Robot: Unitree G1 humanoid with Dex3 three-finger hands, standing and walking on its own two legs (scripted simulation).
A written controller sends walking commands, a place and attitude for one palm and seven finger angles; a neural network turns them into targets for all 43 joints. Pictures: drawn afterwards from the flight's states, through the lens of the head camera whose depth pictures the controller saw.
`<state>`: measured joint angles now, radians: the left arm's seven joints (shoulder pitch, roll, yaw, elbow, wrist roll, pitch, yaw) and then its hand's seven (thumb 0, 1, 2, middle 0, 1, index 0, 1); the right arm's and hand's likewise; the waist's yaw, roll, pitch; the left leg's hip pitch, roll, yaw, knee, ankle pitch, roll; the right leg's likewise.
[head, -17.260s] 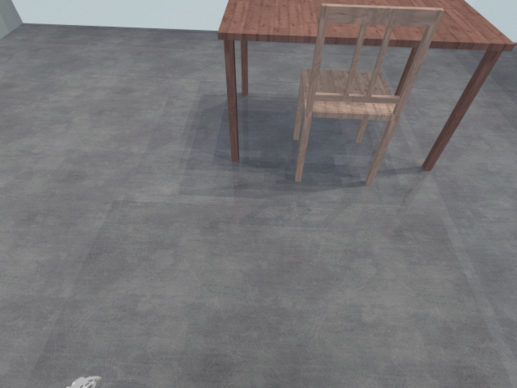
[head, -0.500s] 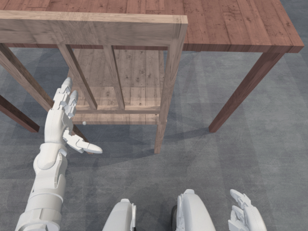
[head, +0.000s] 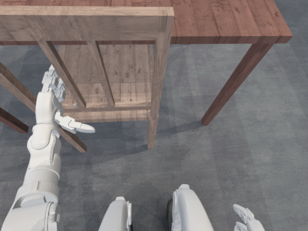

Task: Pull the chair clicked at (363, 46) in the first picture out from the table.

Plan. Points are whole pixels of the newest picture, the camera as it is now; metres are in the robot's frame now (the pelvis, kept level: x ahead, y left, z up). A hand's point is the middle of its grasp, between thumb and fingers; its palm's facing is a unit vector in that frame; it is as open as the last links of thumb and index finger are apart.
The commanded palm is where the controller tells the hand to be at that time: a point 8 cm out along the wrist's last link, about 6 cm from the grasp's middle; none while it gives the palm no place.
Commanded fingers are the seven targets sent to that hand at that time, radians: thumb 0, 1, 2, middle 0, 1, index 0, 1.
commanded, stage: push the fingers through the gap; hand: left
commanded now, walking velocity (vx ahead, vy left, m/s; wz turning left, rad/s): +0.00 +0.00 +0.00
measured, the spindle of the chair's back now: (67, 80) +0.50 +0.22 +0.02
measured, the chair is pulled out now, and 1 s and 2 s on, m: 0.00 0.00 0.02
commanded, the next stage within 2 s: hook a spindle and tug to test in 0.78 s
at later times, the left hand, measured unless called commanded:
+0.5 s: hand (77, 89) +0.47 +0.19 +0.02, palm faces +0.04 -1.00 -0.04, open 16.9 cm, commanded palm +0.44 +0.24 +0.02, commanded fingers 0.00 -0.50 0.30 -0.06 -0.08 -0.06 -0.08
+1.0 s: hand (76, 90) +0.47 +0.19 +0.02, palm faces +0.03 -1.00 -0.05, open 16.8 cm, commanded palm +0.44 +0.24 +0.02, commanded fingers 0.00 -0.50 0.30 -0.18 -0.46 -0.18 -0.46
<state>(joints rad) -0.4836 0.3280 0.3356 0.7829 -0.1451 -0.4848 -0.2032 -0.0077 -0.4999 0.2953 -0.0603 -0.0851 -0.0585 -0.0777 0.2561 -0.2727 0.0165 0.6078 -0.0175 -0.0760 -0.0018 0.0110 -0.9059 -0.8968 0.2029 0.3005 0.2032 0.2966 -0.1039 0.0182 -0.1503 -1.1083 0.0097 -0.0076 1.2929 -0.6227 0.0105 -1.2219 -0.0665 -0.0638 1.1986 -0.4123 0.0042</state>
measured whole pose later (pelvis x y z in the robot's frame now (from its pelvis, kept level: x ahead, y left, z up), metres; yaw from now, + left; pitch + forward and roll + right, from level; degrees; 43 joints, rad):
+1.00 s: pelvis +0.00 +0.01 +0.00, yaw -1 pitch +27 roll -2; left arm -0.64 0.38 0.38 0.92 -0.12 -0.51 -0.21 -0.01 -0.50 0.30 -0.08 -0.13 -0.08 -0.13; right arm 0.27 -0.27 0.02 0.59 -0.04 0.00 0.02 0.01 -0.91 -0.90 0.20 0.30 0.20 0.30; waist -0.13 0.03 -0.14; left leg -1.14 0.01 -0.01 1.30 -0.63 0.02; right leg -1.25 -0.06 -0.06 1.19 -0.41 0.01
